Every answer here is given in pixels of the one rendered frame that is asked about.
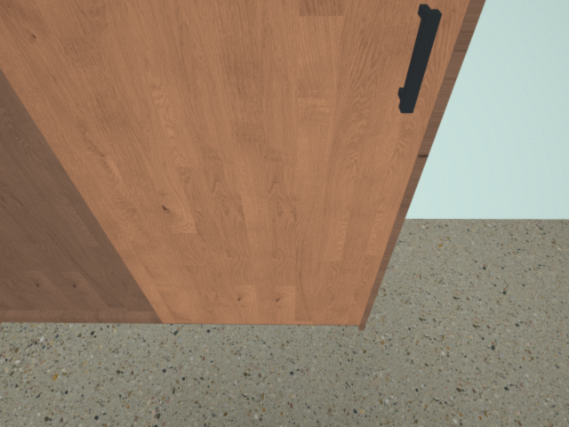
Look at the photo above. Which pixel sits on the handle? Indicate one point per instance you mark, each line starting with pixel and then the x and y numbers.
pixel 408 94

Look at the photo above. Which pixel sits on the wardrobe door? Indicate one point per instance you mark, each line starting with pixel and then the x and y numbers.
pixel 246 158
pixel 54 255

